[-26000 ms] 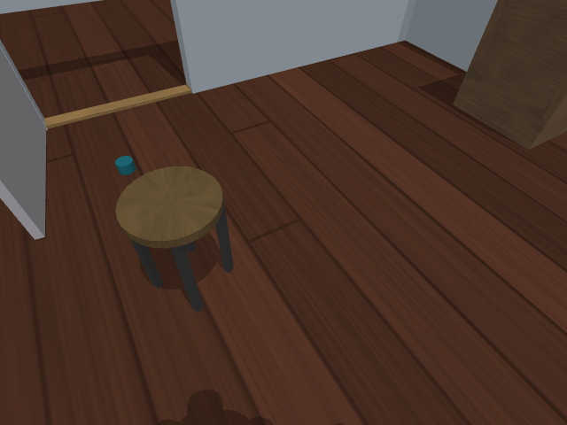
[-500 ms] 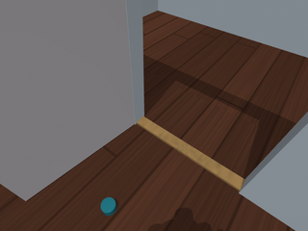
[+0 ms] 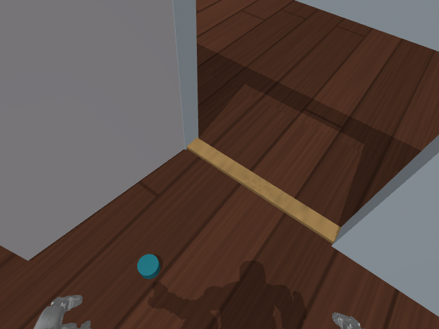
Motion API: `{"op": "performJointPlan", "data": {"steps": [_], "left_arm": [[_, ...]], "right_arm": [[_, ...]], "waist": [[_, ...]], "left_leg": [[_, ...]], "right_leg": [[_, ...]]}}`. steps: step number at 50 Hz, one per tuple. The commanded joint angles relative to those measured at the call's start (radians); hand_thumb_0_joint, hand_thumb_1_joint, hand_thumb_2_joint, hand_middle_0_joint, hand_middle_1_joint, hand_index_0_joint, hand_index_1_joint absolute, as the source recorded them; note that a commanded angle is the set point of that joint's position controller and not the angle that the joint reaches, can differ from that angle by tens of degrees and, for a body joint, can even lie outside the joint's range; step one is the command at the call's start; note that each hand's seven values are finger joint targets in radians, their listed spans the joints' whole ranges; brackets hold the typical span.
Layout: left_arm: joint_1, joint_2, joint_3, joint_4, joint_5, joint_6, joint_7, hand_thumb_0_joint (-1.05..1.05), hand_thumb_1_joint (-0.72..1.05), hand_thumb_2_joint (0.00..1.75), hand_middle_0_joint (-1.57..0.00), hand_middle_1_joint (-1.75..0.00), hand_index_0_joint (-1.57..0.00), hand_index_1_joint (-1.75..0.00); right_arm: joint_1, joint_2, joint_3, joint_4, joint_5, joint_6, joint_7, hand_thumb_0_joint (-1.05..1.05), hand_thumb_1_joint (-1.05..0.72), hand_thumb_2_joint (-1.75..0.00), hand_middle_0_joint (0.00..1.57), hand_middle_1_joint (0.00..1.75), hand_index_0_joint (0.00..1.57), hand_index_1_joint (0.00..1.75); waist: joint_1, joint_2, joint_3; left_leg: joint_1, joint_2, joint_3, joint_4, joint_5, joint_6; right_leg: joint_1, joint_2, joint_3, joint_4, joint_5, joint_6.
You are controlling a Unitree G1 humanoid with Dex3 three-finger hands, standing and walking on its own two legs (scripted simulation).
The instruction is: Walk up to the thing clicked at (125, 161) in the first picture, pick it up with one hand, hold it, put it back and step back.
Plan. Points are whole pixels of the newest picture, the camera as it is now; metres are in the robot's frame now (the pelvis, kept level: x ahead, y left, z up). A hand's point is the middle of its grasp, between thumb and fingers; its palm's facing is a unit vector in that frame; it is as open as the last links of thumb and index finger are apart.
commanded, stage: rise first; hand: left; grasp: from above
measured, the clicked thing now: (149, 266) +0.44 +0.25 -0.74
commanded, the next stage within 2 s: none
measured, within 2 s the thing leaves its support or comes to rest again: neither
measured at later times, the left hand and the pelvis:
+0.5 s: hand out of the picture +0.14 +0.27 -0.21, palm faces -0.13 -0.89 -0.45, open 14.1 cm; pelvis +0.00 +0.01 -0.07, yaw -1 degrees
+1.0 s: hand out of the picture +0.17 +0.29 -0.33, palm faces -0.38 -0.68 -0.63, open 14.1 cm; pelvis -0.03 +0.01 -0.19, yaw -1 degrees
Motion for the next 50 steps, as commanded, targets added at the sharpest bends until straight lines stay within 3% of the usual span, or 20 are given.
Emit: {"op": "performJointPlan", "data": {"steps": [1, 5, 7, 8, 12, 13, 14, 15, 20, 27, 31, 32, 34, 36, 39, 42, 45, 47, 48, 50], "left_arm": [[0.105, 0.184, 0.046, -0.148, 0.055, 0.051, 0.017, 0.00, -0.14, 0.99, -0.03, -1.09, -0.05, -1.06], [0.069, 0.190, 0.050, -0.248, 0.074, 0.116, 0.036, 0.00, -0.46, 1.00, -0.06, -1.08, -0.07, -1.08], [0.104, 0.161, 0.052, -0.261, 0.082, 0.128, 0.041, 0.00, -0.55, 0.99, -0.07, -1.09, -0.07, -1.08], [0.122, 0.188, 0.076, -0.278, 0.090, 0.129, 0.046, 0.00, -0.57, 1.00, -0.07, -1.08, -0.07, -1.08], [0.101, 0.183, 0.072, -0.467, 0.114, 0.111, 0.047, 0.00, -0.58, 1.00, -0.06, -1.08, -0.06, -1.09], [0.154, 0.171, 0.072, -0.440, 0.118, 0.120, 0.046, 0.00, -0.58, 0.99, -0.07, -1.09, -0.06, -1.09], [0.139, 0.172, 0.067, -0.503, 0.119, 0.120, 0.046, 0.00, -0.58, 1.00, -0.06, -1.09, -0.06, -1.09], [0.147, 0.182, 0.073, -0.549, 0.124, 0.122, 0.046, 0.00, -0.58, 1.01, -0.06, -1.07, -0.05, -1.08], [0.286, 0.170, 0.068, -0.588, 0.147, 0.172, 0.046, 0.00, -0.56, 1.00, -0.05, -1.07, -0.05, -1.08], [0.319, 0.155, 0.057, -0.698, 0.172, 0.199, 0.054, 0.00, -0.53, 0.97, -0.05, -1.08, -0.05, -1.07], [0.355, 0.161, 0.054, -0.753, 0.192, 0.190, 0.058, 0.00, -0.53, 0.97, -0.04, -1.07, -0.05, -1.07], [0.361, 0.170, 0.070, -0.747, 0.192, 0.188, 0.061, 0.00, -0.53, 0.97, -0.05, -1.09, -0.05, -1.08], [0.397, 0.163, 0.059, -0.791, 0.196, 0.182, 0.060, 0.00, -0.54, 0.96, -0.04, -1.09, -0.05, -1.09], [0.349, 0.179, 0.062, -0.801, 0.213, 0.174, 0.063, 0.00, -0.56, 0.98, -0.05, -1.08, -0.05, -1.08], [0.256, 0.188, 0.047, -0.752, 0.260, 0.144, 0.064, 0.00, -0.56, 0.98, -0.04, -1.08, -0.04, -1.08], [0.212, 0.213, 0.055, -0.656, 0.312, 0.096, 0.066, 0.00, -0.52, 0.97, -0.03, -1.09, -0.03, -1.08], [0.100, 0.250, 0.055, -0.617, 0.397, 0.023, 0.073, 0.00, -0.51, 0.98, -0.03, -1.09, -0.03, -1.08], [0.017, 0.256, 0.034, -0.607, 0.443, -0.023, 0.086, 0.00, -0.53, 0.99, -0.04, -1.09, -0.04, -1.09], [0.000, 0.296, 0.070, -0.569, 0.461, -0.042, 0.096, 0.00, -0.53, 0.99, -0.04, -1.09, -0.04, -1.09], [-0.044, 0.360, 0.096, -0.546, 0.515, -0.075, 0.117, 0.00, -0.55, 1.00, -0.05, -1.08, -0.05, -1.08]], "right_arm": [[0.043, -0.162, -0.068, -0.174, 0.010, -0.027, -0.005, 0.00, -0.92, -0.90, 0.20, 0.30, 0.20, 0.30], [0.007, -0.149, -0.061, -0.245, 0.010, -0.037, 0.006, 0.00, -0.91, -0.90, 0.20, 0.30, 0.20, 0.30], [0.026, -0.143, -0.064, -0.259, 0.006, -0.048, 0.010, 0.00, -0.90, -0.90, 0.20, 0.30, 0.20, 0.30], [0.038, -0.142, -0.068, -0.258, 0.006, -0.053, 0.011, 0.00, -0.89, -0.90, 0.20, 0.30, 0.20, 0.30], [0.059, -0.133, -0.078, -0.293, -0.003, -0.082, 0.004, 0.00, -0.88, -0.89, 0.20, 0.30, 0.20, 0.30], [0.059, -0.131, -0.073, -0.297, -0.003, -0.089, 0.001, 0.00, -0.89, -0.90, 0.20, 0.30, 0.20, 0.30], [0.057, -0.134, -0.080, -0.303, -0.006, -0.095, -0.002, 0.00, -0.88, -0.90, 0.20, 0.30, 0.20, 0.30], [0.059, -0.131, -0.080, -0.306, -0.008, -0.099, -0.004, 0.00, -0.87, -0.89, 0.20, 0.30, 0.20, 0.30], [0.046, -0.129, -0.079, -0.323, -0.010, -0.118, -0.011, 0.00, -0.86, -0.89, 0.20, 0.30, 0.20, 0.30], [0.018, -0.112, -0.070, -0.356, -0.016, -0.148, -0.014, 0.00, -0.86, -0.89, 0.20, 0.30, 0.20, 0.30], [0.014, -0.109, -0.071, -0.371, -0.019, -0.163, -0.013, 0.00, -0.85, -0.89, 0.20, 0.30, 0.20, 0.30], [0.012, -0.112, -0.072, -0.367, -0.018, -0.165, -0.011, 0.00, -0.86, -0.89, 0.20, 0.30, 0.20, 0.30], [0.000, -0.115, -0.073, -0.374, -0.017, -0.172, -0.004, 0.00, -0.86, -0.89, 0.20, 0.30, 0.20, 0.30], [-0.017, -0.120, -0.072, -0.385, -0.016, -0.177, -0.003, 0.00, -0.87, -0.89, 0.20, 0.30, 0.20, 0.30], [-0.032, -0.124, -0.073, -0.381, -0.017, -0.185, 0.001, 0.00, -0.86, -0.89, 0.20, 0.30, 0.20, 0.30], [-0.027, -0.137, -0.081, -0.330, -0.018, -0.193, 0.016, 0.00, -0.83, -0.88, 0.20, 0.30, 0.20, 0.30], [-0.057, -0.146, -0.089, -0.334, -0.017, -0.208, 0.025, 0.00, -0.82, -0.88, 0.20, 0.30, 0.20, 0.30], [-0.061, -0.154, -0.093, -0.319, -0.016, -0.216, 0.032, 0.00, -0.85, -0.89, 0.20, 0.30, 0.20, 0.30], [-0.060, -0.160, -0.095, -0.307, -0.016, -0.217, 0.034, 0.00, -0.85, -0.89, 0.20, 0.30, 0.20, 0.30], [-0.066, -0.172, -0.096, -0.285, -0.018, -0.212, 0.041, 0.00, -0.86, -0.89, 0.20, 0.30, 0.20, 0.30]], "waist": [[0.033, 0.065, -0.257], [0.013, 0.024, -0.226], [0.003, 0.008, -0.228], [0.012, 0.019, -0.242], [-0.008, 0.071, -0.354], [-0.014, 0.066, -0.340], [-0.020, 0.066, -0.353], [-0.010, 0.081, -0.371], [-0.011, 0.065, -0.365], [-0.020, 0.070, -0.352], [-0.013, 0.088, -0.410], [-0.016, 0.075, -0.420], [-0.002, 0.098, -0.458], [-0.013, 0.100, -0.467], [-0.040, 0.071, -0.439], [-0.021, 0.084, -0.437], [-0.013, 0.073, -0.504], [-0.029, 0.091, -0.561], [-0.014, 0.084, -0.574], [0.006, 0.107, -0.633]], "left_leg": [[0.054, -0.052, 0.017, 0.003, 0.225, 0.010], [-0.050, -0.040, 0.009, 0.078, 0.127, 0.015], [-0.101, -0.035, 0.006, 0.132, 0.091, 0.018], [-0.123, -0.034, 0.003, 0.155, 0.072, 0.018], [-0.146, -0.024, -0.002, 0.266, 0.128, 0.019], [-0.164, -0.019, -0.009, 0.286, 0.133, 0.019], [-0.172, -0.015, -0.015, 0.300, 0.133, 0.019], [-0.174, -0.014, -0.017, 0.314, 0.146, 0.018], [-0.235, -0.010, -0.024, 0.358, 0.103, 0.019], [-0.340, -0.012, -0.025, 0.435, 0.022, 0.021], [-0.370, -0.014, -0.026, 0.502, 0.060, 0.022], [-0.393, -0.013, -0.028, 0.520, 0.068, 0.023], [-0.390, -0.009, -0.042, 0.546, 0.131, 0.019], [-0.414, -0.006, -0.050, 0.576, 0.113, 0.019], [-0.538, -0.012, -0.054, 0.648, -0.001, 0.026], [-0.645, -0.017, -0.058, 0.715, -0.070, 0.023], [-0.718, -0.021, -0.047, 0.803, -0.126, 0.026], [-0.768, -0.023, -0.046, 0.870, -0.123, 0.028], [-0.803, -0.024, -0.046, 0.898, -0.119, 0.028], [-0.835, -0.022, -0.048, 0.957, -0.077, 0.028]], "right_leg": [[0.056, 0.030, 0.002, -0.003, 0.215, -0.034], [-0.055, 0.038, -0.004, 0.059, 0.109, -0.029], [-0.114, 0.040, -0.006, 0.111, 0.074, -0.027], [-0.137, 0.039, -0.005, 0.137, 0.052, -0.028], [-0.218, 0.030, 0.009, 0.258, 0.111, -0.025], [-0.245, 0.033, 0.005, 0.282, 0.107, -0.024], [-0.265, 0.034, 0.004, 0.297, 0.105, -0.024], [-0.270, 0.032, 0.004, 0.309, 0.111, -0.024], [-0.318, 0.034, 0.003, 0.346, 0.068, -0.024], [-0.416, 0.037, 0.003, 0.416, 0.004, -0.025], [-0.462, 0.037, 0.005, 0.481, 0.029, -0.025], [-0.469, 0.036, 0.004, 0.497, 0.038, -0.026], [-0.506, 0.037, -0.001, 0.550, 0.058, -0.030], [-0.551, 0.040, -0.002, 0.581, 0.039, -0.030], [-0.647, 0.040, 0.002, 0.638, -0.024, -0.028], [-0.761, 0.033, 0.010, 0.729, -0.091, -0.034], [-0.831, 0.032, 0.020, 0.801, -0.127, -0.033], [-0.903, 0.035, 0.023, 0.863, -0.118, -0.033], [-0.919, 0.034, 0.022, 0.894, -0.115, -0.033], [-0.982, 0.034, 0.021, 0.960, -0.093, -0.037]]}}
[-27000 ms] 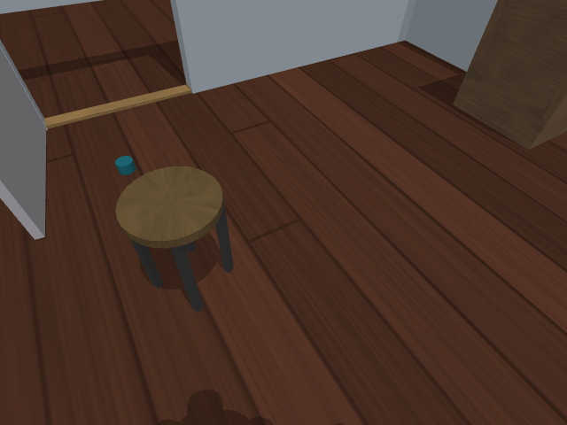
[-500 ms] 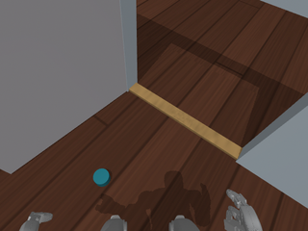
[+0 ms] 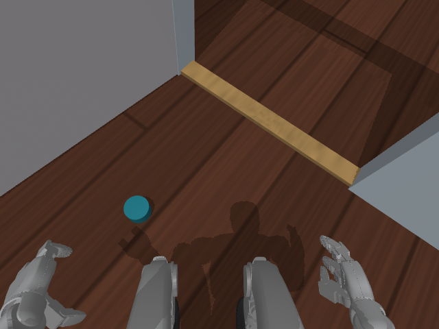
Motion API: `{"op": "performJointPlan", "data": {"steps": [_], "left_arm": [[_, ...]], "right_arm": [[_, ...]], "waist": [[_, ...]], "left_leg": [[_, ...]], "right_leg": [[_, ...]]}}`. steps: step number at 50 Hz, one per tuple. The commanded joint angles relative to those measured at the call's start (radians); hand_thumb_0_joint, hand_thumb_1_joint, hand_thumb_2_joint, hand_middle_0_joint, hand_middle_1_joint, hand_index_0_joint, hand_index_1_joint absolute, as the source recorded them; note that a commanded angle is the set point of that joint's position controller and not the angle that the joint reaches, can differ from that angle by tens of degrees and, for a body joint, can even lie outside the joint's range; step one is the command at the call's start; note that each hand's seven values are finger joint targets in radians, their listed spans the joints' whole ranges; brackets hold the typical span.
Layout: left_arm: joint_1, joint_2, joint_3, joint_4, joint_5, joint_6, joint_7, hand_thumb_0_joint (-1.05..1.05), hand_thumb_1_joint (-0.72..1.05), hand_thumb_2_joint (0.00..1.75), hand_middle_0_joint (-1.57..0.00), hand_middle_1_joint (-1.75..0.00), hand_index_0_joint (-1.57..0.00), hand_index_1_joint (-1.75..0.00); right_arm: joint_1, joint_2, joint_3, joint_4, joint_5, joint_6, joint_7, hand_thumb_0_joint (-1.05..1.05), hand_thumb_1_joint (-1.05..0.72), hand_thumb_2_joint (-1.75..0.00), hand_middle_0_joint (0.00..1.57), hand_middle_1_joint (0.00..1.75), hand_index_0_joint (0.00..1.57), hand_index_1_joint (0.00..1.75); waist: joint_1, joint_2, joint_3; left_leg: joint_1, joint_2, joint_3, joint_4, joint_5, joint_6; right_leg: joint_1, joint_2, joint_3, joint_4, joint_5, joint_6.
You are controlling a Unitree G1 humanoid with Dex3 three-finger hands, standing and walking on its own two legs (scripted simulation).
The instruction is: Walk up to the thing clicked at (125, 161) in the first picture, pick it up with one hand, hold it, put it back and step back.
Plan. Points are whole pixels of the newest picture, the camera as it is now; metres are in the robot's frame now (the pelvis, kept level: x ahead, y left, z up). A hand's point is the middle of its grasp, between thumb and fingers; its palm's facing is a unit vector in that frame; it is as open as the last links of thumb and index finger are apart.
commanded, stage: rise first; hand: left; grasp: from above
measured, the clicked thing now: (138, 209) +0.47 +0.25 -0.55
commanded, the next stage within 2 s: none
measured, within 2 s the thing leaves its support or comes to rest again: neither
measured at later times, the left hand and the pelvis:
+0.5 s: hand (91, 243) +0.32 +0.31 -0.31, palm faces -0.48 -0.24 -0.84, open 14.1 cm; pelvis -0.06 +0.00 -0.18, yaw -4 degrees
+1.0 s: hand (103, 228) +0.37 +0.31 -0.38, palm faces -0.47 -0.05 -0.88, open 14.2 cm; pelvis -0.06 +0.00 -0.23, yaw -6 degrees
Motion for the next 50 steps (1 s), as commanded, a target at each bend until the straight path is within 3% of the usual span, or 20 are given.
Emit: {"op": "performJointPlan", "data": {"steps": [1, 4, 7, 11, 13, 20, 21, 23, 24, 25, 28, 29, 30, 31, 34, 39, 43, 45, 47, 50], "left_arm": [[-0.144, 0.301, 0.118, -0.048, 0.118, -0.109, 0.065, 0.00, -0.55, 1.00, -0.05, -1.09, -0.05, -1.09], [-0.240, 0.302, 0.098, 0.010, 0.173, -0.139, 0.079, 0.00, -0.57, 1.02, -0.05, -1.09, -0.05, -1.09], [-0.360, 0.345, 0.098, 0.054, 0.237, -0.169, 0.087, 0.00, -0.57, 1.03, -0.05, -1.09, -0.05, -1.09], [-0.497, 0.438, 0.128, 0.103, 0.308, -0.203, 0.107, 0.00, -0.57, 1.05, -0.04, -1.07, -0.03, -1.08], [-0.582, 0.462, 0.129, 0.121, 0.341, -0.218, 0.114, 0.00, -0.56, 1.05, -0.04, -1.07, -0.03, -1.08], [-0.717, 0.517, 0.110, 0.243, 0.431, -0.258, 0.128, 0.00, -0.56, 1.05, -0.04, -1.06, -0.04, -1.07], [-0.746, 0.544, 0.125, 0.235, 0.443, -0.268, 0.135, 0.00, -0.55, 1.04, -0.04, -1.06, -0.04, -1.06], [-0.763, 0.545, 0.112, 0.290, 0.470, -0.279, 0.144, 0.00, -0.55, 1.04, -0.04, -1.05, -0.04, -1.05], [-0.823, 0.571, 0.115, 0.241, 0.485, -0.293, 0.154, 0.00, -0.55, 1.04, -0.04, -1.04, -0.04, -1.05], [-0.791, 0.568, 0.118, 0.337, 0.498, -0.292, 0.163, 0.00, -0.55, 1.04, -0.04, -1.03, -0.04, -1.03], [-0.887, 0.570, 0.094, 0.318, 0.539, -0.318, 0.192, 0.00, -0.56, 1.05, -0.05, -1.01, -0.04, -1.01], [-0.842, 0.597, 0.112, 0.404, 0.563, -0.315, 0.205, 0.00, -0.56, 1.04, -0.05, -1.00, -0.05, -1.01], [-0.912, 0.595, 0.103, 0.334, 0.571, -0.326, 0.220, 0.00, -0.57, 1.05, -0.05, -0.99, -0.04, -1.00], [-0.892, 0.589, 0.095, 0.406, 0.596, -0.324, 0.229, 0.00, -0.56, 1.04, -0.05, -1.00, -0.05, -1.00], [-0.968, 0.595, 0.081, 0.406, 0.631, -0.329, 0.260, 0.00, -0.56, 1.03, -0.05, -1.00, -0.05, -1.00], [-0.983, 0.587, 0.066, 0.480, 0.677, -0.325, 0.290, 0.00, -0.55, 1.01, -0.06, -1.00, -0.06, -1.00], [-1.022, 0.627, 0.079, 0.502, 0.718, -0.329, 0.313, 0.00, -0.54, 1.00, -0.06, -1.00, -0.06, -0.99], [-1.001, 0.638, 0.092, 0.549, 0.734, -0.325, 0.323, 0.00, -0.54, 0.99, -0.06, -1.01, -0.07, -1.00], [-1.045, 0.612, 0.070, 0.522, 0.734, -0.335, 0.329, 0.00, -0.55, 1.00, -0.06, -1.01, -0.06, -1.00], [-1.046, 0.635, 0.082, 0.547, 0.757, -0.341, 0.344, 0.00, -0.55, 1.00, -0.06, -1.00, -0.07, -1.00]], "right_arm": [[0.041, -0.170, -0.066, -0.053, 0.007, -0.035, 0.003, 0.00, -0.86, -0.89, 0.20, 0.30, 0.20, 0.30], [0.050, -0.178, -0.078, -0.023, 0.000, -0.020, 0.016, 0.00, -0.87, -0.90, 0.20, 0.30, 0.20, 0.30], [0.076, -0.185, -0.088, 0.005, -0.007, -0.004, 0.027, 0.00, -0.87, -0.90, 0.20, 0.30, 0.20, 0.30], [0.084, -0.191, -0.089, 0.021, -0.018, 0.021, 0.035, 0.00, -0.86, -0.89, 0.20, 0.30, 0.20, 0.30], [0.097, -0.196, -0.093, 0.035, -0.020, 0.033, 0.037, 0.00, -0.85, -0.89, 0.20, 0.30, 0.20, 0.30], [0.126, -0.200, -0.081, 0.064, -0.032, 0.079, 0.042, 0.00, -0.86, -0.89, 0.20, 0.30, 0.20, 0.30], [0.125, -0.202, -0.081, 0.066, -0.035, 0.086, 0.043, 0.00, -0.86, -0.89, 0.20, 0.30, 0.20, 0.30], [0.138, -0.204, -0.078, 0.078, -0.040, 0.102, 0.047, 0.00, -0.87, -0.89, 0.20, 0.30, 0.20, 0.30], [0.132, -0.202, -0.076, 0.069, -0.041, 0.106, 0.048, 0.00, -0.87, -0.89, 0.20, 0.30, 0.20, 0.30], [0.144, -0.209, -0.074, 0.089, -0.046, 0.115, 0.050, 0.00, -0.87, -0.90, 0.20, 0.30, 0.20, 0.30], [0.140, -0.212, -0.067, 0.089, -0.057, 0.129, 0.056, 0.00, -0.88, -0.90, 0.20, 0.30, 0.20, 0.30], [0.147, -0.217, -0.066, 0.108, -0.061, 0.137, 0.057, 0.00, -0.88, -0.90, 0.20, 0.30, 0.20, 0.30], [0.140, -0.215, -0.061, 0.095, -0.064, 0.140, 0.061, 0.00, -0.89, -0.90, 0.20, 0.30, 0.20, 0.30], [0.145, -0.221, -0.060, 0.107, -0.070, 0.145, 0.064, 0.00, -0.89, -0.90, 0.20, 0.30, 0.20, 0.30], [0.152, -0.226, -0.058, 0.111, -0.079, 0.158, 0.070, 0.00, -0.89, -0.90, 0.20, 0.30, 0.20, 0.30], [0.164, -0.228, -0.057, 0.129, -0.098, 0.168, 0.082, 0.00, -0.90, -0.90, 0.20, 0.30, 0.20, 0.30], [0.168, -0.231, -0.055, 0.132, -0.108, 0.177, 0.089, 0.00, -0.90, -0.90, 0.20, 0.30, 0.20, 0.30], [0.178, -0.230, -0.058, 0.149, -0.114, 0.183, 0.091, 0.00, -0.91, -0.90, 0.20, 0.30, 0.20, 0.30], [0.166, -0.223, -0.053, 0.143, -0.119, 0.182, 0.095, 0.00, -0.91, -0.90, 0.20, 0.30, 0.20, 0.30], [0.166, -0.226, -0.052, 0.153, -0.126, 0.184, 0.096, 0.00, -0.91, -0.90, 0.20, 0.30, 0.20, 0.30]], "waist": [[0.016, 0.099, -0.459], [0.005, 0.079, -0.514], [0.010, 0.086, -0.568], [0.021, 0.068, -0.611], [0.008, 0.061, -0.640], [-0.018, 0.066, -0.577], [-0.013, 0.072, -0.588], [-0.028, 0.088, -0.561], [-0.024, 0.110, -0.583], [-0.037, 0.097, -0.532], [-0.048, 0.150, -0.523], [-0.041, 0.141, -0.501], [-0.040, 0.166, -0.528], [-0.051, 0.177, -0.505], [-0.063, 0.213, -0.525], [-0.073, 0.223, -0.526], [-0.080, 0.230, -0.548], [-0.081, 0.192, -0.554], [-0.090, 0.188, -0.550], [-0.090, 0.194, -0.549]], "left_leg": [[0.209, -0.035, -0.003, -0.049, 0.337, 0.021], [0.157, -0.032, -0.002, 0.038, 0.349, 0.025], [0.101, -0.029, 0.000, 0.111, 0.327, 0.025], [-0.009, -0.030, 0.010, 0.182, 0.217, 0.029], [-0.036, -0.030, 0.007, 0.212, 0.191, 0.031], [-0.179, -0.033, 0.007, 0.285, 0.050, 0.040], [-0.175, -0.034, 0.003, 0.294, 0.043, 0.041], [-0.201, -0.034, -0.006, 0.307, 0.019, 0.041], [-0.204, -0.037, 0.000, 0.322, 0.031, 0.041], [-0.215, -0.034, -0.012, 0.326, 0.009, 0.042], [-0.218, -0.034, -0.023, 0.343, -0.008, 0.038], [-0.237, -0.035, -0.023, 0.347, -0.024, 0.037], [-0.225, -0.037, -0.027, 0.351, -0.008, 0.034], [-0.222, -0.032, -0.035, 0.355, -0.011, 0.032], [-0.217, -0.035, -0.034, 0.381, 0.019, 0.029], [-0.208, -0.033, -0.036, 0.418, 0.078, 0.028], [-0.225, -0.035, -0.029, 0.452, 0.104, 0.029], [-0.243, -0.035, -0.023, 0.473, 0.115, 0.034], [-0.264, -0.038, -0.015, 0.491, 0.121, 0.037], [-0.266, -0.036, -0.015, 0.508, 0.126, 0.037]], "right_leg": [[0.043, 0.042, 0.013, -0.029, 0.313, -0.043], [-0.034, 0.045, 0.004, 0.037, 0.319, -0.042], [-0.082, 0.044, -0.004, 0.094, 0.302, -0.039], [-0.123, 0.048, -0.011, 0.146, 0.216, -0.039], [-0.152, 0.049, -0.019, 0.172, 0.195, -0.038], [-0.261, 0.056, -0.040, 0.235, 0.058, -0.039], [-0.278, 0.056, -0.043, 0.246, 0.051, -0.040], [-0.316, 0.057, -0.053, 0.274, 0.035, -0.042], [-0.316, 0.056, -0.052, 0.281, 0.042, -0.044], [-0.360, 0.057, -0.060, 0.294, 0.023, -0.044], [-0.424, 0.055, -0.070, 0.330, 0.021, -0.048], [-0.433, 0.057, -0.072, 0.337, 0.001, -0.051], [-0.440, 0.055, -0.075, 0.350, 0.024, -0.052], [-0.474, 0.056, -0.084, 0.374, 0.027, -0.052], [-0.499, 0.054, -0.088, 0.397, 0.058, -0.053], [-0.518, 0.051, -0.095, 0.433, 0.107, -0.051], [-0.516, 0.055, -0.096, 0.452, 0.130, -0.050], [-0.510, 0.059, -0.094, 0.453, 0.136, -0.049], [-0.508, 0.061, -0.092, 0.452, 0.144, -0.048], [-0.513, 0.061, -0.094, 0.473, 0.146, -0.047]]}}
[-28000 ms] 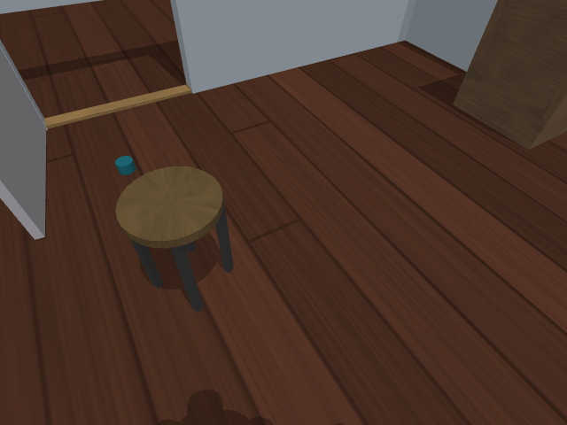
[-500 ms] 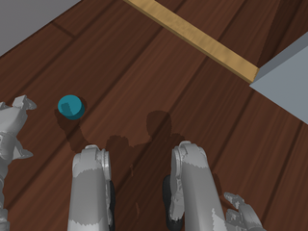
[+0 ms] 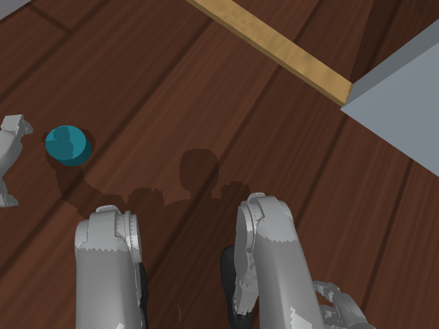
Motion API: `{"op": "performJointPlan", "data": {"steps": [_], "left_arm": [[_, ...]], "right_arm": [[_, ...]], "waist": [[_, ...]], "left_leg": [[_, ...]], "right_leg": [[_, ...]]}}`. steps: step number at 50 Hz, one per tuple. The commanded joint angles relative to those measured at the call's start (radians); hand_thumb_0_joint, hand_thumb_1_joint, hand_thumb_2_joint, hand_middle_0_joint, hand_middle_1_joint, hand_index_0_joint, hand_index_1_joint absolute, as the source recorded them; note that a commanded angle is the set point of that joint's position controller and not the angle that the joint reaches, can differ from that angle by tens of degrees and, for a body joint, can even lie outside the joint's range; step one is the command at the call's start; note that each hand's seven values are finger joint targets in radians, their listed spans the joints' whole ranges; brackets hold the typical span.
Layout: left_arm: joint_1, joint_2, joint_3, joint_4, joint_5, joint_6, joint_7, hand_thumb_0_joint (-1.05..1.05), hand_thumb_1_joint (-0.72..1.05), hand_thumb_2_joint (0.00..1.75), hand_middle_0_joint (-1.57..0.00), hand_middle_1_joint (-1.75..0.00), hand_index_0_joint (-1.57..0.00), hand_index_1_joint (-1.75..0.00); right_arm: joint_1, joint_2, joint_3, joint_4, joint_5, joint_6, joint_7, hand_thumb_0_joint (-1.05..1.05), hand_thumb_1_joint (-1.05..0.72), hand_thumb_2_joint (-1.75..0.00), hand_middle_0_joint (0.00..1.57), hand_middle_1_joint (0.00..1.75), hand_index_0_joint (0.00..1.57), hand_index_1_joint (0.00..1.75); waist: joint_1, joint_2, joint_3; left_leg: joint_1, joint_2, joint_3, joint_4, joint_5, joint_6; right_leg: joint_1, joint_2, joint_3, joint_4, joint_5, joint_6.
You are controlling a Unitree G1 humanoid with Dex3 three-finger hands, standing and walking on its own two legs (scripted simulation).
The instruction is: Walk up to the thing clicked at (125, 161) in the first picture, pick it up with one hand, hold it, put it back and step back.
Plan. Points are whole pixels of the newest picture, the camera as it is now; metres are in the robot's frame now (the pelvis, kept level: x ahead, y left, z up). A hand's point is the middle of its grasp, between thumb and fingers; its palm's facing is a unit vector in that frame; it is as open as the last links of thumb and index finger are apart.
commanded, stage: rise first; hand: left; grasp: from above
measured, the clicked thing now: (69, 146) +0.50 +0.30 -0.32
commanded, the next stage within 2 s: none
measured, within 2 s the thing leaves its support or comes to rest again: neither
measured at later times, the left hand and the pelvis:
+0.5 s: hand (19, 165) +0.42 +0.34 -0.19, palm faces -0.45 -0.09 -0.89, open 14.1 cm; pelvis +0.01 +0.00 -0.02, yaw -1 degrees
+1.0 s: hand (26, 159) +0.43 +0.34 -0.20, palm faces -0.44 -0.09 -0.89, open 14.2 cm; pelvis +0.01 +0.00 -0.03, yaw -2 degrees
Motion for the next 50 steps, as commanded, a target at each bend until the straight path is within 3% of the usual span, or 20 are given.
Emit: {"op": "performJointPlan", "data": {"steps": [1, 4, 16, 29, 31, 33, 34, 37, 44, 46, 50], "left_arm": [[-0.270, 0.316, 0.053, -0.125, 0.014, -0.010, 0.059, 0.00, -0.55, 1.00, -0.06, -1.01, -0.06, -1.00], [-0.273, 0.308, 0.047, -0.090, 0.020, -0.018, 0.069, 0.00, -0.56, 1.01, -0.06, -1.01, -0.06, -1.01], [-0.294, 0.343, 0.077, -0.055, 0.023, -0.003, 0.111, 0.00, -0.55, 1.00, -0.06, -1.03, -0.06, -1.02], [-0.312, 0.339, 0.065, -0.038, 0.027, 0.003, 0.117, 0.00, -0.55, 1.00, -0.06, -1.04, -0.06, -1.03], [-0.310, 0.339, 0.062, -0.043, 0.025, 0.004, 0.116, 0.00, -0.55, 0.99, -0.06, -1.05, -0.06, -1.03], [-0.302, 0.329, 0.052, -0.006, 0.032, 0.005, 0.117, 0.00, -0.55, 0.99, -0.06, -1.04, -0.06, -1.04], [-0.320, 0.332, 0.061, -0.027, 0.025, 0.001, 0.123, 0.00, -0.61, 1.07, -0.07, -0.99, -0.03, -1.03], [-0.325, 0.320, 0.044, 0.001, 0.037, 0.005, 0.130, 0.00, -0.59, 1.04, -0.07, -1.03, -0.05, -1.04], [-0.351, 0.336, 0.049, -0.001, 0.034, 0.016, 0.139, 0.00, -0.58, 1.03, -0.07, -1.04, -0.06, -1.05], [-0.355, 0.345, 0.050, 0.020, 0.036, 0.019, 0.138, 0.00, -0.59, 1.03, -0.07, -1.03, -0.06, -1.04], [-0.376, 0.340, 0.046, 0.038, 0.038, 0.023, 0.139, 0.00, -0.58, 1.03, -0.06, -1.04, -0.05, -1.05]], "right_arm": [[0.175, -0.227, -0.072, -0.013, -0.008, -0.004, -0.010, 0.00, -0.90, -0.90, 0.20, 0.30, 0.20, 0.30], [0.177, -0.226, -0.067, -0.009, -0.018, 0.000, -0.006, 0.00, -0.90, -0.90, 0.20, 0.30, 0.20, 0.30], [0.176, -0.232, -0.059, 0.002, -0.035, -0.006, -0.003, 0.00, -0.91, -0.90, 0.20, 0.30, 0.20, 0.30], [0.188, -0.236, -0.044, 0.012, -0.044, -0.007, 0.003, 0.00, -0.90, -0.90, 0.20, 0.30, 0.20, 0.30], [0.179, -0.233, -0.047, 0.012, -0.037, -0.006, 0.005, 0.00, -0.90, -0.90, 0.20, 0.30, 0.20, 0.30], [0.183, -0.239, -0.045, 0.011, -0.039, -0.007, 0.006, 0.00, -0.91, -0.90, 0.20, 0.30, 0.20, 0.30], [0.181, -0.242, -0.046, 0.013, -0.038, -0.008, 0.006, 0.00, -0.91, -0.90, 0.20, 0.30, 0.20, 0.30], [0.188, -0.237, -0.036, 0.012, -0.043, -0.011, 0.009, 0.00, -0.91, -0.90, 0.20, 0.30, 0.20, 0.30], [0.198, -0.243, -0.028, 0.015, -0.046, -0.017, 0.013, 0.00, -0.91, -0.91, 0.20, 0.30, 0.20, 0.30], [0.196, -0.243, -0.026, 0.015, -0.044, -0.017, 0.012, 0.00, -0.91, -0.91, 0.20, 0.30, 0.20, 0.30], [0.189, -0.248, -0.021, 0.011, -0.047, -0.018, 0.010, 0.00, -0.91, -0.90, 0.20, 0.30, 0.20, 0.30]], "waist": [[0.005, 0.221, -0.671], [-0.010, 0.208, -0.654], [-0.007, 0.244, -0.671], [-0.027, 0.250, -0.664], [-0.020, 0.261, -0.666], [-0.032, 0.264, -0.641], [-0.030, 0.275, -0.642], [-0.046, 0.269, -0.623], [-0.061, 0.261, -0.645], [-0.051, 0.273, -0.647], [-0.064, 0.282, -0.624]], "left_leg": [[0.536, -0.034, 0.080, -0.226, 0.146, 0.023], [0.512, -0.034, 0.076, -0.215, 0.143, 0.026], [0.517, -0.031, 0.075, -0.182, 0.157, 0.023], [0.479, -0.033, 0.072, -0.160, 0.170, 0.025], [0.502, -0.031, 0.068, -0.162, 0.177, 0.022], [0.495, -0.030, 0.063, -0.160, 0.172, 0.020], [0.496, -0.031, 0.058, -0.170, 0.160, 0.018], [0.482, -0.032, 0.062, -0.159, 0.159, 0.020], [0.473, -0.032, 0.071, -0.133, 0.189, 0.026], [0.475, -0.033, 0.066, -0.146, 0.164, 0.022], [0.465, -0.033, 0.058, -0.154, 0.136, 0.021]], "right_leg": [[0.243, 0.042, -0.065, -0.223, 0.160, -0.058], [0.240, 0.042, -0.071, -0.214, 0.157, -0.055], [0.217, 0.042, -0.076, -0.179, 0.173, -0.055], [0.229, 0.046, -0.081, -0.161, 0.196, -0.053], [0.209, 0.046, -0.082, -0.153, 0.199, -0.055], [0.191, 0.046, -0.086, -0.145, 0.196, -0.056], [0.180, 0.043, -0.088, -0.142, 0.185, -0.055], [0.183, 0.045, -0.090, -0.148, 0.188, -0.054], [0.218, 0.044, -0.084, -0.146, 0.225, -0.047], [0.197, 0.045, -0.088, -0.141, 0.196, -0.053], [0.172, 0.045, -0.095, -0.135, 0.171, -0.052]]}}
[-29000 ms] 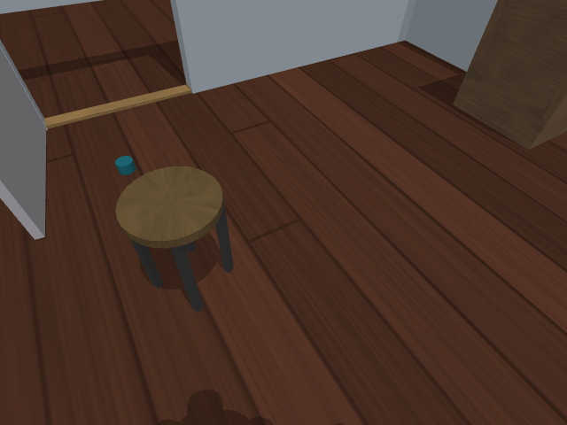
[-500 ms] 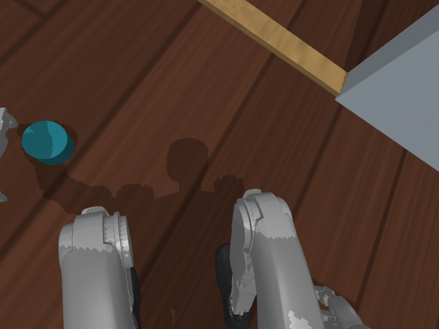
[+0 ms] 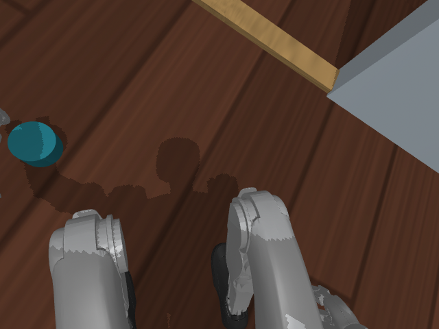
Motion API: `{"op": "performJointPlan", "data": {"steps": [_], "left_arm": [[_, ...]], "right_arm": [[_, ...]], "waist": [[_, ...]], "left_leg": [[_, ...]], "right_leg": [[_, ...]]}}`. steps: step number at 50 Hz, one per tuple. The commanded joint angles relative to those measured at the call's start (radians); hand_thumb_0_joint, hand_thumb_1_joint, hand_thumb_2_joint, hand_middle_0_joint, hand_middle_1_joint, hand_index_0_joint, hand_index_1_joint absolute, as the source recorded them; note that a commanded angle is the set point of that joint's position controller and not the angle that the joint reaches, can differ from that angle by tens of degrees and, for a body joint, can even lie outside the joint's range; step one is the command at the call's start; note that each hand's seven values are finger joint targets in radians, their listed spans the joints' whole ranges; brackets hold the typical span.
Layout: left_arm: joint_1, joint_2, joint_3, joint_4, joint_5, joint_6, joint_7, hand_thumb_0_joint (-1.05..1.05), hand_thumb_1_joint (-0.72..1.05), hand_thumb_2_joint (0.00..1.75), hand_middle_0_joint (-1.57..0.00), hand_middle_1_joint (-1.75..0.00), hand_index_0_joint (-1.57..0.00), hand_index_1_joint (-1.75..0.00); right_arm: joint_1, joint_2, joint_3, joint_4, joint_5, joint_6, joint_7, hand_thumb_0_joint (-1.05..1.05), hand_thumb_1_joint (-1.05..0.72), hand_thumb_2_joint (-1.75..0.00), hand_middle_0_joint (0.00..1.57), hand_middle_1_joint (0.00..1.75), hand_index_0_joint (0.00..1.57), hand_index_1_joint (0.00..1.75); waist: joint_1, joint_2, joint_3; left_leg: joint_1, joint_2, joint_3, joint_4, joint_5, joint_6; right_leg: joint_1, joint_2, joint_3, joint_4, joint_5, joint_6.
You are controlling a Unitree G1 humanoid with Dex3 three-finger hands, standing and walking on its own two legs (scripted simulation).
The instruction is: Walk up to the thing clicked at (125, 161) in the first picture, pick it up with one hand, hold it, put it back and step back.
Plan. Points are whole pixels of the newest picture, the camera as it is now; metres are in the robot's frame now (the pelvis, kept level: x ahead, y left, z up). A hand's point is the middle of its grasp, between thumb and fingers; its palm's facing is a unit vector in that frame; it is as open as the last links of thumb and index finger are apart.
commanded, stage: rise first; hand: left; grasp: from above
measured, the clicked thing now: (37, 145) +0.48 +0.31 -0.29
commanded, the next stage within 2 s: approach in 1.18 s
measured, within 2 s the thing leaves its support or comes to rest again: neither
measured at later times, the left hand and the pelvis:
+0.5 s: hand out of the picture +0.43 +0.34 -0.18, palm faces -0.45 -0.10 -0.89, open 14.2 cm; pelvis +0.00 +0.00 +0.00, yaw -1 degrees
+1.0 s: hand out of the picture +0.44 +0.35 -0.17, palm faces -0.45 -0.09 -0.89, open 14.2 cm; pelvis +0.00 +0.00 +0.00, yaw -1 degrees
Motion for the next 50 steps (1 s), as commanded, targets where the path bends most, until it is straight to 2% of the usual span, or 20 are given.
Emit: {"op": "performJointPlan", "data": {"steps": [1, 8, 12, 14, 17, 20, 21, 23, 24, 28, 31, 33, 35, 38, 41, 42, 44, 47, 49, 50], "left_arm": [[-0.278, 0.297, 0.027, -0.119, -0.010, 0.006, 0.040, 0.00, -0.58, 1.03, -0.07, -1.04, -0.06, -1.05], [-0.283, 0.302, 0.022, -0.106, -0.015, 0.012, 0.030, 0.00, -0.58, 1.03, -0.06, -1.06, -0.06, -1.06], [-0.289, 0.318, 0.024, -0.095, -0.019, 0.010, 0.027, 0.00, -0.58, 1.03, -0.07, -1.05, -0.06, -1.06], [-0.311, 0.326, 0.027, -0.101, -0.016, 0.006, 0.028, 0.00, -0.58, 1.03, -0.06, -1.05, -0.06, -1.05], [-0.305, 0.318, 0.017, -0.086, -0.014, 0.009, 0.026, 0.00, -0.58, 1.03, -0.07, -1.04, -0.06, -1.05], [-0.314, 0.325, 0.012, -0.075, -0.012, 0.011, 0.024, 0.00, -0.60, 1.04, -0.07, -1.04, -0.05, -1.06], [-0.316, 0.327, 0.015, -0.084, -0.013, 0.013, 0.025, 0.00, -0.60, 1.04, -0.06, -1.05, -0.05, -1.06], [-0.329, 0.343, 0.016, -0.089, -0.012, 0.014, 0.022, 0.00, -0.58, 1.03, -0.07, -1.04, -0.06, -1.05], [-0.330, 0.350, 0.025, -0.093, -0.016, 0.013, 0.023, 0.00, -0.59, 1.04, -0.07, -1.04, -0.06, -1.05], [-0.334, 0.350, 0.012, -0.078, -0.010, 0.014, 0.017, 0.00, -0.59, 1.03, -0.07, -1.04, -0.06, -1.05], [-0.342, 0.363, 0.030, -0.093, -0.015, 0.015, 0.020, 0.00, -0.59, 1.03, -0.07, -1.04, -0.06, -1.05], [-0.352, 0.354, 0.008, -0.100, -0.008, 0.018, 0.012, 0.00, -0.60, 1.04, -0.07, -1.04, -0.06, -1.05], [-0.353, 0.372, 0.023, -0.099, -0.014, 0.020, 0.010, 0.00, -0.59, 1.03, -0.07, -1.04, -0.06, -1.05], [-0.344, 0.365, 0.011, -0.070, -0.015, 0.022, 0.002, 0.00, -0.58, 1.02, -0.07, -1.05, -0.06, -1.06], [-0.343, 0.379, 0.021, -0.094, -0.015, 0.020, -0.006, 0.00, -0.58, 1.03, -0.07, -1.05, -0.06, -1.06], [-0.328, 0.376, 0.018, -0.079, -0.021, 0.021, -0.010, 0.00, -0.58, 1.03, -0.07, -1.04, -0.06, -1.05], [-0.328, 0.347, -0.003, -0.089, -0.022, 0.018, -0.017, 0.00, -0.59, 1.03, -0.07, -1.05, -0.06, -1.06], [-0.366, 0.371, 0.008, -0.130, -0.022, 0.011, -0.017, 0.00, -0.59, 1.03, -0.07, -1.04, -0.06, -1.05], [-0.341, 0.350, -0.002, -0.125, -0.024, 0.011, -0.017, 0.00, -0.58, 1.03, -0.07, -1.05, -0.06, -1.06], [-0.340, 0.340, -0.008, -0.106, -0.022, 0.011, -0.016, 0.00, -0.59, 1.03, -0.07, -1.04, -0.06, -1.05]], "right_arm": [[0.193, -0.252, -0.066, -0.010, 0.001, -0.003, -0.014, 0.00, -0.91, -0.90, 0.20, 0.30, 0.20, 0.30], [0.210, -0.255, -0.054, -0.006, -0.004, -0.006, -0.011, 0.00, -0.91, -0.90, 0.20, 0.30, 0.20, 0.30], [0.206, -0.256, -0.049, -0.009, -0.002, -0.004, -0.011, 0.00, -0.91, -0.90, 0.20, 0.30, 0.20, 0.30], [0.211, -0.260, -0.043, -0.010, -0.007, -0.004, -0.010, 0.00, -0.91, -0.90, 0.20, 0.30, 0.20, 0.30], [0.211, -0.260, -0.040, -0.009, -0.007, -0.006, -0.011, 0.00, -0.91, -0.90, 0.20, 0.30, 0.20, 0.30], [0.218, -0.263, -0.035, -0.009, -0.007, -0.008, -0.007, 0.00, -0.91, -0.91, 0.20, 0.30, 0.20, 0.30], [0.218, -0.263, -0.035, -0.008, -0.004, -0.009, -0.009, 0.00, -0.91, -0.91, 0.20, 0.30, 0.20, 0.30], [0.225, -0.266, -0.031, -0.011, -0.007, -0.009, -0.007, 0.00, -0.91, -0.91, 0.20, 0.30, 0.20, 0.30], [0.224, -0.268, -0.032, -0.009, -0.006, -0.009, -0.009, 0.00, -0.91, -0.90, 0.20, 0.30, 0.20, 0.30], [0.221, -0.263, -0.028, -0.014, -0.005, -0.011, -0.009, 0.00, -0.91, -0.90, 0.20, 0.30, 0.20, 0.30], [0.229, -0.269, -0.023, -0.016, -0.007, -0.009, -0.010, 0.00, -0.91, -0.90, 0.20, 0.30, 0.20, 0.30], [0.230, -0.268, -0.021, -0.016, -0.008, -0.010, -0.008, 0.00, -0.91, -0.90, 0.20, 0.30, 0.20, 0.30], [0.236, -0.271, -0.019, -0.018, -0.006, -0.007, -0.008, 0.00, -0.91, -0.90, 0.20, 0.30, 0.20, 0.30], [0.234, -0.271, -0.016, -0.022, -0.006, -0.005, -0.007, 0.00, -0.91, -0.90, 0.20, 0.30, 0.20, 0.30], [0.232, -0.274, -0.011, -0.031, -0.009, -0.002, -0.005, 0.00, -0.91, -0.90, 0.20, 0.30, 0.20, 0.30], [0.228, -0.275, -0.015, -0.032, -0.001, -0.001, -0.006, 0.00, -0.91, -0.90, 0.20, 0.30, 0.20, 0.30], [0.228, -0.274, -0.016, -0.034, -0.003, -0.001, -0.003, 0.00, -0.91, -0.90, 0.20, 0.30, 0.20, 0.30], [0.234, -0.274, -0.018, -0.038, 0.005, 0.003, -0.004, 0.00, -0.91, -0.90, 0.20, 0.30, 0.20, 0.30], [0.234, -0.269, -0.018, -0.035, 0.007, 0.002, -0.004, 0.00, -0.91, -0.90, 0.20, 0.30, 0.20, 0.30], [0.236, -0.269, -0.018, -0.032, 0.006, 0.002, -0.004, 0.00, -0.91, -0.90, 0.20, 0.30, 0.20, 0.30]], "waist": [[-0.005, 0.307, -0.667], [-0.018, 0.285, -0.675], [-0.015, 0.284, -0.661], [-0.028, 0.292, -0.662], [-0.026, 0.314, -0.656], [-0.038, 0.312, -0.641], [-0.032, 0.306, -0.640], [-0.044, 0.303, -0.650], [-0.033, 0.305, -0.655], [-0.041, 0.326, -0.640], [-0.041, 0.324, -0.656], [-0.047, 0.344, -0.658], [-0.048, 0.330, -0.666], [-0.053, 0.314, -0.653], [-0.045, 0.343, -0.659], [-0.039, 0.332, -0.659], [-0.049, 0.361, -0.629], [-0.051, 0.359, -0.669], [-0.046, 0.346, -0.657], [-0.056, 0.346, -0.633]], "left_leg": [[0.548, -0.030, 0.088, -0.256, 0.169, 0.023], [0.546, -0.030, 0.089, -0.234, 0.217, 0.025], [0.525, -0.028, 0.091, -0.233, 0.192, 0.025], [0.517, -0.029, 0.087, -0.232, 0.185, 0.025], [0.544, -0.028, 0.084, -0.236, 0.191, 0.021], [0.534, -0.027, 0.080, -0.235, 0.192, 0.021], [0.535, -0.027, 0.085, -0.232, 0.193, 0.022], [0.526, -0.027, 0.086, -0.224, 0.197, 0.023], [0.527, -0.026, 0.085, -0.226, 0.194, 0.022], [0.523, -0.025, 0.083, -0.229, 0.179, 0.020], [0.528, -0.028, 0.083, -0.227, 0.195, 0.022], [0.540, -0.026, 0.084, -0.226, 0.207, 0.020], [0.537, -0.025, 0.082, -0.220, 0.220, 0.021], [0.520, -0.024, 0.078, -0.220, 0.207, 0.023], [0.534, -0.027, 0.077, -0.235, 0.206, 0.020], [0.536, -0.027, 0.074, -0.236, 0.194, 0.019], [0.544, -0.027, 0.071, -0.247, 0.193, 0.015], [0.552, -0.025, 0.073, -0.236, 0.209, 0.017], [0.543, -0.026, 0.076, -0.240, 0.204, 0.018], [0.526, -0.028, 0.079, -0.240, 0.192, 0.019]], "right_leg": [[0.257, 0.037, -0.081, -0.231, 0.201, -0.061], [0.291, 0.038, -0.079, -0.228, 0.252, -0.058], [0.284, 0.041, -0.079, -0.236, 0.231, -0.061], [0.285, 0.041, -0.082, -0.230, 0.224, -0.061], [0.269, 0.041, -0.085, -0.225, 0.227, -0.061], [0.269, 0.041, -0.089, -0.222, 0.232, -0.063], [0.269, 0.041, -0.084, -0.227, 0.235, -0.063], [0.288, 0.041, -0.083, -0.230, 0.242, -0.061], [0.281, 0.041, -0.085, -0.227, 0.236, -0.062], [0.269, 0.043, -0.087, -0.225, 0.222, -0.064], [0.286, 0.041, -0.089, -0.221, 0.237, -0.061], [0.283, 0.043, -0.088, -0.223, 0.251, -0.062], [0.296, 0.043, -0.090, -0.223, 0.263, -0.060], [0.287, 0.045, -0.093, -0.225, 0.256, -0.061], [0.292, 0.044, -0.096, -0.223, 0.249, -0.063], [0.280, 0.043, -0.097, -0.222, 0.236, -0.064], [0.266, 0.040, -0.100, -0.216, 0.234, -0.064], [0.281, 0.043, -0.097, -0.224, 0.252, -0.064], [0.283, 0.043, -0.094, -0.231, 0.249, -0.064], [0.280, 0.042, -0.094, -0.231, 0.242, -0.064]]}}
